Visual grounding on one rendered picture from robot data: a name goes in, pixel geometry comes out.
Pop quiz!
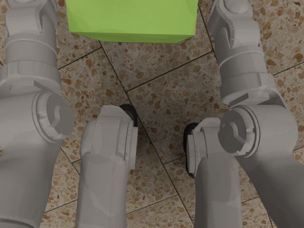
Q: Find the robot right forearm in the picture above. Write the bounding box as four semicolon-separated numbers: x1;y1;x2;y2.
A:
208;0;290;112

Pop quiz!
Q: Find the robot thigh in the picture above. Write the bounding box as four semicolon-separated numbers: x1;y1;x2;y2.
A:
75;115;138;228
187;126;243;228

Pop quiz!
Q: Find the carton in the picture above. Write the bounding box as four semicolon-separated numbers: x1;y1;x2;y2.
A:
66;0;198;44

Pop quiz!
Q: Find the robot left forearm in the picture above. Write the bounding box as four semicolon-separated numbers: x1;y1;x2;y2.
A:
0;0;62;99

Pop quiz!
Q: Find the robot right thigh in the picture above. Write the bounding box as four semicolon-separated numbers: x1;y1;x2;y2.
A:
187;126;243;228

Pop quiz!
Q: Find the robot right upper arm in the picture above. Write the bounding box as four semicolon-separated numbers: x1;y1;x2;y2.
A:
218;105;304;228

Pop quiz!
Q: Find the robot left thigh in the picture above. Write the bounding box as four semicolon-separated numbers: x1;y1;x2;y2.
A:
75;115;138;228

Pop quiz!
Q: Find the robot left upper arm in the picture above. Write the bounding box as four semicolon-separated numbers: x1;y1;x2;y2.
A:
0;90;74;228

